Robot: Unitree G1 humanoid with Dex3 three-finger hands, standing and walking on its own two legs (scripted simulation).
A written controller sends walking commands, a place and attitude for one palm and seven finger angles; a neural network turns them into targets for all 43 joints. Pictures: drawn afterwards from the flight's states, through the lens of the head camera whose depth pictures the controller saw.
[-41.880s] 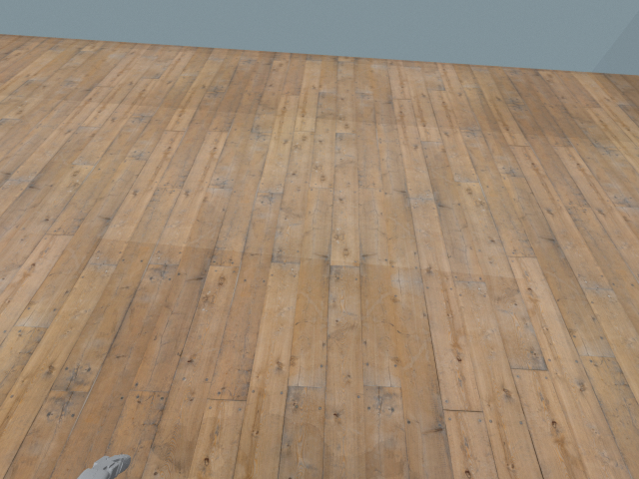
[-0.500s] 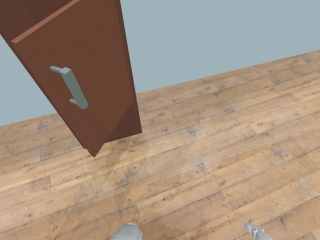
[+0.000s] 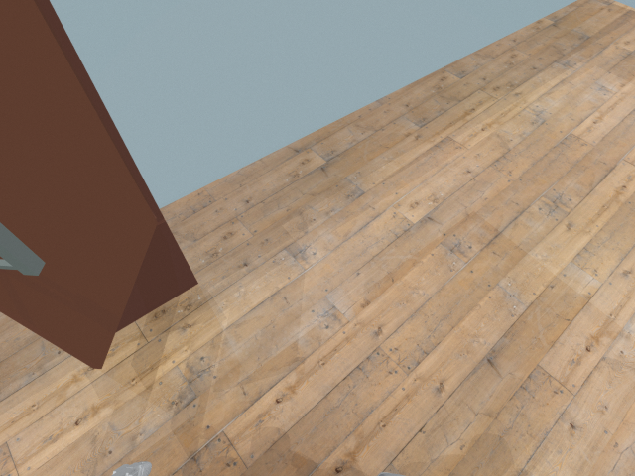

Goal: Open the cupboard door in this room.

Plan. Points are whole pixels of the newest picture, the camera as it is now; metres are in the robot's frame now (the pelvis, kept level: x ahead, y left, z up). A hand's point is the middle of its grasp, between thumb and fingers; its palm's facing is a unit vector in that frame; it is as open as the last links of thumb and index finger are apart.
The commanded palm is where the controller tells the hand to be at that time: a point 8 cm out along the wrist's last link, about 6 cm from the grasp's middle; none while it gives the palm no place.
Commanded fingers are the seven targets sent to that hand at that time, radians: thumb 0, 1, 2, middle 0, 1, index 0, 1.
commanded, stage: walk to a spot facing it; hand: left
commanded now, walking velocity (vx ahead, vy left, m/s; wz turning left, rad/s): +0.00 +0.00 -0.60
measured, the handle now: out of the picture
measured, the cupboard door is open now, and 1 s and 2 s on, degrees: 49 49 49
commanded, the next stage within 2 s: turn to face it in 1.74 s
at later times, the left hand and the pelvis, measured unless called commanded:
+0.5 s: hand (200, 436) +0.18 +0.19 -0.17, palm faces -0.24 -0.96 -0.17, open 7.4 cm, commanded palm none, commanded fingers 0.00 0.90 0.90 -0.20 -0.30 -0.20 -0.30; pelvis +0.08 +0.01 +0.00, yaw -17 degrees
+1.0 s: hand (355, 290) +0.43 -0.04 -0.16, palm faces -0.55 -0.81 -0.21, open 7.4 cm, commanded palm none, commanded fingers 0.00 0.90 0.90 -0.20 -0.30 -0.20 -0.30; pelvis +0.23 -0.14 +0.00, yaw -33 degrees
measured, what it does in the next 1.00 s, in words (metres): walks ahead, turning right: right foot, then left foot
